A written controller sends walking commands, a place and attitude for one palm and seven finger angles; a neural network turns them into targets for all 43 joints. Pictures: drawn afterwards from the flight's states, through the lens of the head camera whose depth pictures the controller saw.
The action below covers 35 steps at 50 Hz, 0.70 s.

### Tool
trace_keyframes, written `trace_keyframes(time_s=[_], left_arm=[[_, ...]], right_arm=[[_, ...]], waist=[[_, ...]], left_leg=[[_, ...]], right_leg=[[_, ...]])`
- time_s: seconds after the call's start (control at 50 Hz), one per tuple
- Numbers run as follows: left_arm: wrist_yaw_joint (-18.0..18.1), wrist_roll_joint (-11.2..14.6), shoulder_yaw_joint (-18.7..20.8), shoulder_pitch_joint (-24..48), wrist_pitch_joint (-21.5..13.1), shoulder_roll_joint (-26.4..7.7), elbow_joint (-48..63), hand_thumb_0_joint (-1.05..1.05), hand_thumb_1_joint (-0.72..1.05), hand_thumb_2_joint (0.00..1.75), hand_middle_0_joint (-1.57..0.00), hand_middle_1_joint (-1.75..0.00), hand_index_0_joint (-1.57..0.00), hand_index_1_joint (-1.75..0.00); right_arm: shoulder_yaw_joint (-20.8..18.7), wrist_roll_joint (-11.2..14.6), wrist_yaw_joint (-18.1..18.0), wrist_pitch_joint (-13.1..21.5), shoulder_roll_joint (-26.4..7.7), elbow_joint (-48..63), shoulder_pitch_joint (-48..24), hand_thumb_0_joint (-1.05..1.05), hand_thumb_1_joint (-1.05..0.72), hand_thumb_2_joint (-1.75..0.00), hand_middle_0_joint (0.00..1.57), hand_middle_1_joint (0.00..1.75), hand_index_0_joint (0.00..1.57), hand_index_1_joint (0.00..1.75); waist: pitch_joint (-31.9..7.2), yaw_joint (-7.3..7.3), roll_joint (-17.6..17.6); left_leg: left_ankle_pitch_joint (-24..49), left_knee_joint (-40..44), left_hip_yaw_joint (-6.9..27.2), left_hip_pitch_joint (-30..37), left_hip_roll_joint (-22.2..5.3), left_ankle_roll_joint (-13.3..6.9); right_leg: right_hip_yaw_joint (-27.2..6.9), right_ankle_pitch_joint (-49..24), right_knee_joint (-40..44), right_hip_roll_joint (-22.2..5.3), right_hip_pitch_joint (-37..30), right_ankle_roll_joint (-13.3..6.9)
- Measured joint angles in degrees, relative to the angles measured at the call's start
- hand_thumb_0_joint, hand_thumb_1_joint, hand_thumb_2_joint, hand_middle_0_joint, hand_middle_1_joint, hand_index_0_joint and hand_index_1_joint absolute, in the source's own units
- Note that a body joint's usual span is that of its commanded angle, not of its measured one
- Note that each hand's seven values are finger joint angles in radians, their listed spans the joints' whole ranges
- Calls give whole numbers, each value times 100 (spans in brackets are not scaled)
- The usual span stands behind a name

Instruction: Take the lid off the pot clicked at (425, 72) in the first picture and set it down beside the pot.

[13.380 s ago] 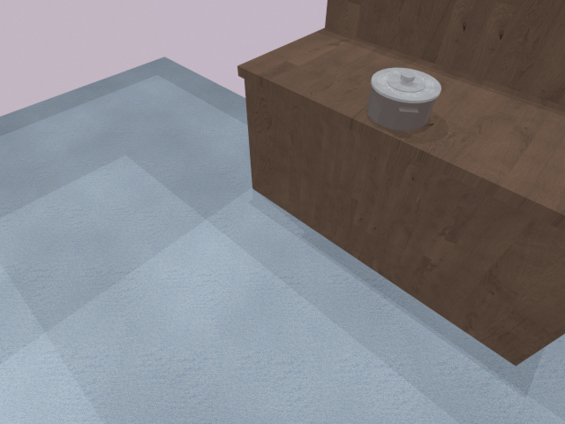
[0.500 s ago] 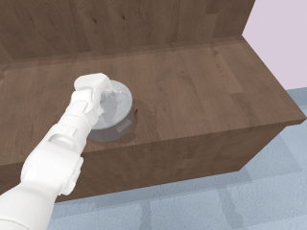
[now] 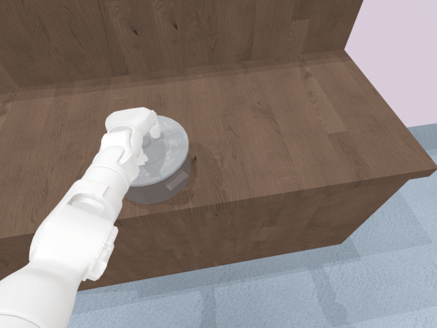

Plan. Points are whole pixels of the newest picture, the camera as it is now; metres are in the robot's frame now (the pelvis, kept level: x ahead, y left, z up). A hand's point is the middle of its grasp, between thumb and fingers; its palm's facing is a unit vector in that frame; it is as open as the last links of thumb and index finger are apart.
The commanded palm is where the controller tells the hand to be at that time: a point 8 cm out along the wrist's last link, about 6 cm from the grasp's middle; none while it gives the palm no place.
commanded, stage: close the fingers and squeeze the knob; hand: left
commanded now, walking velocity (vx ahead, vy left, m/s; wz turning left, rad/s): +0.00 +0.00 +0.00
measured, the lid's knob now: (141, 140) +0.50 +0.14 +0.03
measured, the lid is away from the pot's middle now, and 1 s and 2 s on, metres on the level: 0.00 0.00 0.00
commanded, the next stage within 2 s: lift the lid straight up in 1.32 s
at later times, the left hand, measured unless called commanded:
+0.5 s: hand (138, 145) +0.47 +0.14 +0.05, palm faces -0.36 -0.08 -0.93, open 6.8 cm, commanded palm +0.47 +0.14 +0.11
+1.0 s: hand (138, 144) +0.47 +0.14 +0.05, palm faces -0.38 -0.07 -0.92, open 6.6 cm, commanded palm +0.48 +0.14 +0.11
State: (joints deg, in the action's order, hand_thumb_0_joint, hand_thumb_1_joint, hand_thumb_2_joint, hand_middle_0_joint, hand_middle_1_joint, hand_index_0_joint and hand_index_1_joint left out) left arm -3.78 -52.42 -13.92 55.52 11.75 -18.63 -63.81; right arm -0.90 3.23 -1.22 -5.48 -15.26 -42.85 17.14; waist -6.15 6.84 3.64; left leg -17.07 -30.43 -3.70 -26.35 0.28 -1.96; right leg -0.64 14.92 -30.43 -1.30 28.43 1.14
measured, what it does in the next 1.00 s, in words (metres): stands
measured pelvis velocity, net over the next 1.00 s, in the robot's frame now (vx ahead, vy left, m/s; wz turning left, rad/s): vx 0.00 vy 0.00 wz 0.01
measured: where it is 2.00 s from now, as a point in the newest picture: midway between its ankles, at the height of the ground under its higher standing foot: outside the picture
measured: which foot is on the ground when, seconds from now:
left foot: down 0.00-1.00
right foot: down 0.00-1.00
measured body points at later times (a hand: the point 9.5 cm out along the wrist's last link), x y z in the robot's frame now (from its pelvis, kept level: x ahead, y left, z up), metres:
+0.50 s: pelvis +0.00 +0.00 +0.00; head +0.07 -0.02 +0.44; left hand +0.49 +0.14 +0.10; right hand +0.05 -0.27 -0.14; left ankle -0.03 +0.10 -0.73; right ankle -0.01 -0.13 -0.73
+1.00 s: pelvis +0.00 +0.00 +0.00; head +0.06 -0.02 +0.44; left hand +0.49 +0.14 +0.10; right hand +0.03 -0.27 -0.14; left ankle -0.03 +0.10 -0.73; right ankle -0.01 -0.13 -0.73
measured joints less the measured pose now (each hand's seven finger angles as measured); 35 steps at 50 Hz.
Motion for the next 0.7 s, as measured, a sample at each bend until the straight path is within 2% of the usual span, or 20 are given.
trace_keyframes(time_s=[0.4, 0.7], left_arm=[[-25, -8, 13, 89, 57, 18, -25, 0, 28, 86, -65, -101, -68, -101], [-151, 12, -62, 235, 55, 3, -144, 0, 37, 61, -71, -96, -73, -97]], right_arm=[[33, 3, -11, -29, 11, 80, -192, 1, -90, -90, 20, 30, 20, 29], [13, -8, -10, -40, -5, 16, -55, 1, -90, -90, 20, 30, 20, 29]], waist=[[12, -6, -37], [-3, -2, -6]], left_leg=[[-22, -38, 10, -33, 4, -4], [-36, -71, 26, -91, 8, -7]], right_leg=[[9, 20, -30, -4, 27, 1], [24, 34, -50, -10, 72, 4]])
